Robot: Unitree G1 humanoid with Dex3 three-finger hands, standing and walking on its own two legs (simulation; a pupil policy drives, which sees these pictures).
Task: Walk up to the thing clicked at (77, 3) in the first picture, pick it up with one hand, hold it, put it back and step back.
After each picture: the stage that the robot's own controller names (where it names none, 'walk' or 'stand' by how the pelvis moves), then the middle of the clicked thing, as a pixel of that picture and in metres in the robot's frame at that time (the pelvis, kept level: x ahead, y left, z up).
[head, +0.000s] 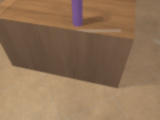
stand; (77, 7) +0.98 +0.05 -0.05
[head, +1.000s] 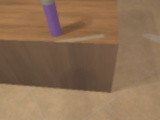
walk; (52, 17) +0.84 +0.23 -0.04
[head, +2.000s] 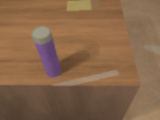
stand; (48, 54) +0.49 +0.18 -0.01
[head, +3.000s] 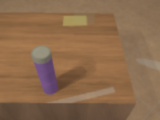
stand; (46, 72) +0.44 +0.17 -0.05
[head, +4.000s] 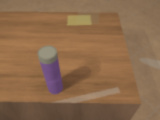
stand; (52, 72) +0.44 +0.15 -0.05
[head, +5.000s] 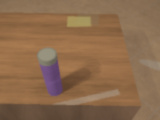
stand; (51, 74) +0.43 +0.15 -0.05
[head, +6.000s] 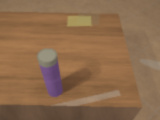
stand; (51, 75) +0.43 +0.15 -0.05
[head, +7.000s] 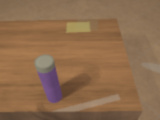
rise first; (50, 81) +0.41 +0.17 -0.05
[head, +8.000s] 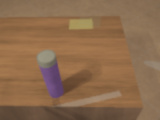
go down; (51, 76) +0.43 +0.17 -0.05
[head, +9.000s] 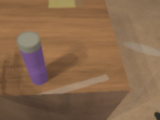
go down; (35, 62) +0.45 +0.16 -0.02
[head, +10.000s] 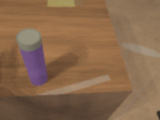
go down; (34, 61) +0.44 +0.16 +0.00
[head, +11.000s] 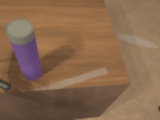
close in; (27, 55) +0.44 +0.17 +0.02
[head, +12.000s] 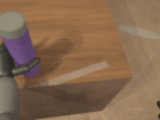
close; (22, 50) +0.44 +0.17 +0.04
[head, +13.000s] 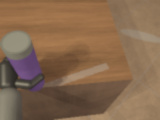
lift; (27, 66) +0.39 +0.16 +0.04
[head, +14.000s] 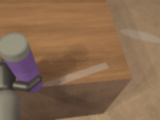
lift; (25, 68) +0.38 +0.17 +0.04
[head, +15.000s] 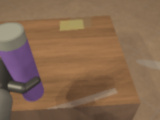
hold; (23, 68) +0.32 +0.18 +0.17
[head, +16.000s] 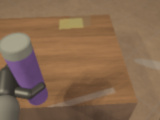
hold; (28, 74) +0.32 +0.17 +0.13
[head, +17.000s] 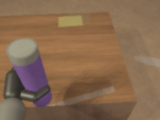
hold; (34, 78) +0.32 +0.16 +0.11
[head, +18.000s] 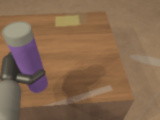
crouch; (29, 62) +0.37 +0.17 +0.12
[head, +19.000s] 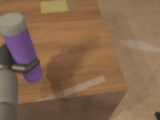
lower; (24, 52) +0.43 +0.17 +0.08
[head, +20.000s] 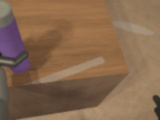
lower; (10, 43) +0.46 +0.19 +0.05
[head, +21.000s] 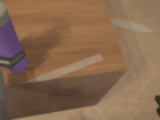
lower; (6, 43) +0.46 +0.19 +0.06
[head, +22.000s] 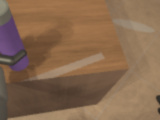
lower; (8, 41) +0.46 +0.19 +0.06
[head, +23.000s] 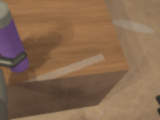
lower; (8, 43) +0.45 +0.19 +0.06
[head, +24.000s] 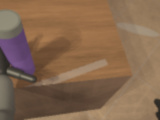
withdraw; (17, 50) +0.43 +0.18 +0.05
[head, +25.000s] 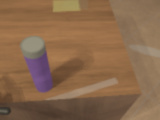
sink last; (39, 68) +0.41 +0.16 +0.01
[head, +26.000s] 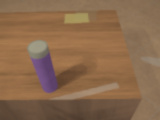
stand; (44, 69) +0.44 +0.18 +0.00
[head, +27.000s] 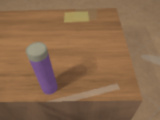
stand; (44, 71) +0.43 +0.18 -0.01
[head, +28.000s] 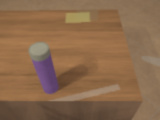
stand; (45, 70) +0.43 +0.18 -0.01
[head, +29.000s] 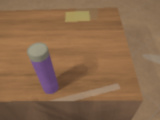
stand; (45, 71) +0.43 +0.18 -0.01
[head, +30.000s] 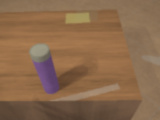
stand; (46, 71) +0.43 +0.18 -0.02
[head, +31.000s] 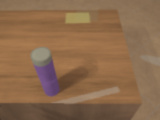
stand; (47, 74) +0.42 +0.18 -0.04
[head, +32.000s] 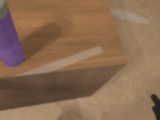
rise; (3, 36) +0.45 +0.18 +0.06
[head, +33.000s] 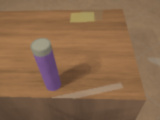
sink last; (48, 67) +0.44 +0.18 +0.01
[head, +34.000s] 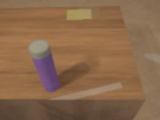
stand; (46, 69) +0.43 +0.18 +0.00
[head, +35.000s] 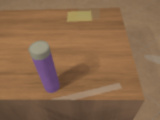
stand; (46, 69) +0.43 +0.18 -0.01
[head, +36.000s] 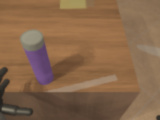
withdraw; (39, 61) +0.44 +0.18 +0.01
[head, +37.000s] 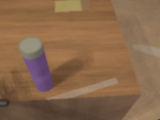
sink last; (38, 68) +0.41 +0.17 +0.01
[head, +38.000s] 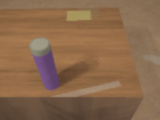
stand; (46, 66) +0.44 +0.18 +0.00
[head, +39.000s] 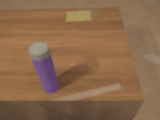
stand; (45, 70) +0.43 +0.18 -0.01
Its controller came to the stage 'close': yes
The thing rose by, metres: 0.18
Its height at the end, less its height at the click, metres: +0.00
